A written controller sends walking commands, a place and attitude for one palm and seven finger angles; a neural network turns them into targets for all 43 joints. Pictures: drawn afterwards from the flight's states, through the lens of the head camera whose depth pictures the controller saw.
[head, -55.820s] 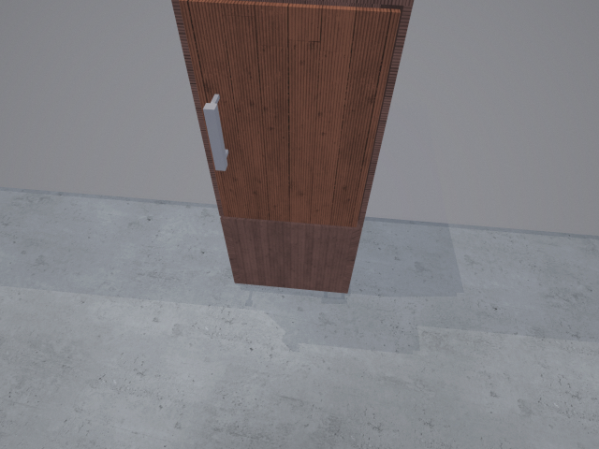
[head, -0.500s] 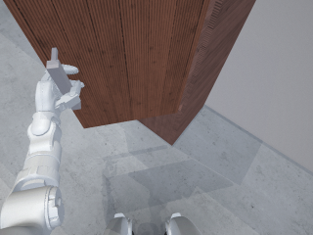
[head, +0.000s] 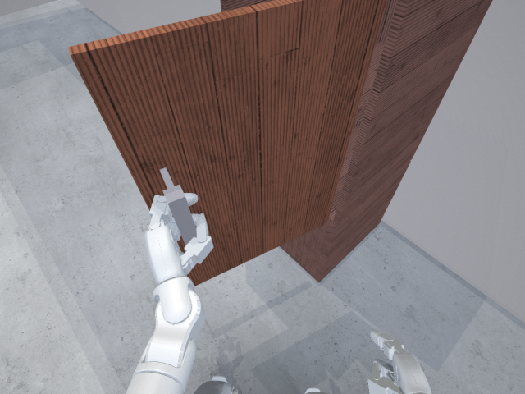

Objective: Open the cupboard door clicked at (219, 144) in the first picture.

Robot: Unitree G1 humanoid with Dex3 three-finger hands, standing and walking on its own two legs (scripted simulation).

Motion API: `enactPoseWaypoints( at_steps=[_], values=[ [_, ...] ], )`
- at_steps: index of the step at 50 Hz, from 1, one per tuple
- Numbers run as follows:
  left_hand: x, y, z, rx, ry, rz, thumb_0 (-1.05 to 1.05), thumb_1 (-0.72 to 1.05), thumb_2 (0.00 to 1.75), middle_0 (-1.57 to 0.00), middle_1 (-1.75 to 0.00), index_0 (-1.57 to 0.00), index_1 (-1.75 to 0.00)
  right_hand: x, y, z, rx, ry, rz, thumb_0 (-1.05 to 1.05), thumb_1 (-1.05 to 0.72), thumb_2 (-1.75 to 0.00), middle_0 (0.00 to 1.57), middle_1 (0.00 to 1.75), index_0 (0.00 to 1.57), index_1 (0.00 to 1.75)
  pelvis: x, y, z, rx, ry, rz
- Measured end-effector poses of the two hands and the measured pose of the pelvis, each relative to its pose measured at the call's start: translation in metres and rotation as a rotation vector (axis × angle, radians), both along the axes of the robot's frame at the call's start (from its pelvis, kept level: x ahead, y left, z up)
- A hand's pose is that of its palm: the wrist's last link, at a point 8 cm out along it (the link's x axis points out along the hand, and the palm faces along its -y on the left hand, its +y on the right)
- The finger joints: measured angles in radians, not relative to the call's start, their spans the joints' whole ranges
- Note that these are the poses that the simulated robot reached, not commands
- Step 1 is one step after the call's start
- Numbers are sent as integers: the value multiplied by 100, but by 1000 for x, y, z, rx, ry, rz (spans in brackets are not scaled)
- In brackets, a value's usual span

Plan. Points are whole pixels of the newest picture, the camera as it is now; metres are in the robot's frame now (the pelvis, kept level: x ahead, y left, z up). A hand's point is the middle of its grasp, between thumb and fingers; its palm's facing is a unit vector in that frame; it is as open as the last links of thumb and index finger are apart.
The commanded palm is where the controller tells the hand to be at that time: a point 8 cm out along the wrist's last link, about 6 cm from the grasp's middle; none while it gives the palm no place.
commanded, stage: pull the door open along its arc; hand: left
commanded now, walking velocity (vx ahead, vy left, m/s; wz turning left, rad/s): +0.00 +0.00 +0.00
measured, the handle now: (181, 216) +0.38 +0.15 +0.05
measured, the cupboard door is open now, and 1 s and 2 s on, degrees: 75 85 88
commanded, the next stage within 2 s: open thumb and fingers to let go in 0.22 s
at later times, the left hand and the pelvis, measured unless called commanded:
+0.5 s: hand (231, 265) +0.30 +0.06 +0.05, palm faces +0.36 -0.93 -0.02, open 6.7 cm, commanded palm +0.25 +0.11 +0.05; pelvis -0.01 -0.02 +0.00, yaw +2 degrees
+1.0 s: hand (226, 265) +0.29 +0.07 +0.05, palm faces +0.31 -0.95 -0.01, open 14.2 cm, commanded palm +0.25 +0.11 +0.05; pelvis -0.01 +0.01 +0.00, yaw +1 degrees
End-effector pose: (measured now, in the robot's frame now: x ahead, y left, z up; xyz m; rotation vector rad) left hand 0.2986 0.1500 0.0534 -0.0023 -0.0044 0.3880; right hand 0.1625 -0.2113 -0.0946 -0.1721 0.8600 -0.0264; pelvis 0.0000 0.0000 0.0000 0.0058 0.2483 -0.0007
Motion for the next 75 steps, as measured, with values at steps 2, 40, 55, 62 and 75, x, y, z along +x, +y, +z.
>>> enactPoseWaypoints(
  at_steps=[2,40,55,62,75],
  values=[
    [-6,-5,1,2,8,4,3,67,72,-38,-135,-38,-134,-2,-3,0,1,4,1,1,-90,-90,20,30,20,30,0,-4,1,3,-7,4],
    [-38,-40,-2,-2,16,-43,1,-17,44,-32,-123,-36,-123,-3,-5,-4,-17,-24,28,1,-90,-90,20,30,20,30,-6,-6,0,7,-17,30],
    [-43,-40,-2,8,22,-89,-1,-48,31,-27,-77,-28,-77,-15,9,-2,-21,-32,12,1,-90,-90,20,30,20,30,-13,9,-2,-12,-33,20],
    [-43,-38,-2,12,22,-83,-1,-50,31,-37,-62,-36,-65,-16,15,-5,-16,-40,29,1,-90,-90,20,30,20,30,-19,12,-5,-17,-36,25],
    [-56,-26,-2,6,13,-565,-1,-50,30,-21,-36,-16,-37,-32,10,-2,-18,-63,-25,1,-90,-90,20,30,20,30,-28,20,-4,-22,-65,28]
  ],
)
